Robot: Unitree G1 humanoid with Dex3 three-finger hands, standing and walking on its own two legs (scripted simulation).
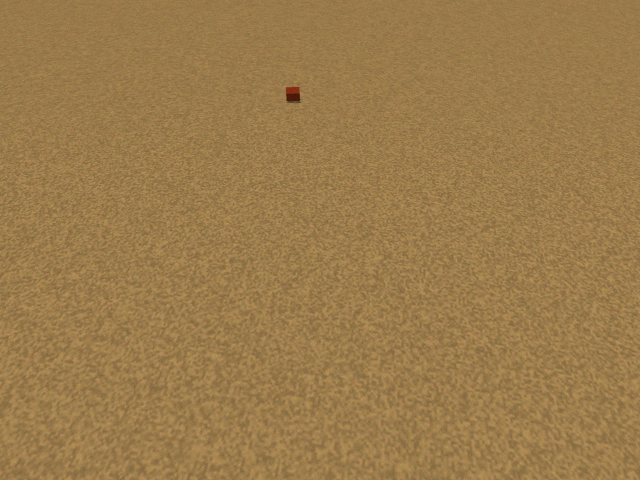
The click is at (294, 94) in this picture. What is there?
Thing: small box
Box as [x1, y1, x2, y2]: [286, 87, 299, 100]
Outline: 286,87 287,100 299,100 298,87
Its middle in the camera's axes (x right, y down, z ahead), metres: -0.16 -0.89 +2.35
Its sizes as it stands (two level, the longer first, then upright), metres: 0.080 0.077 0.048
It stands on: the floor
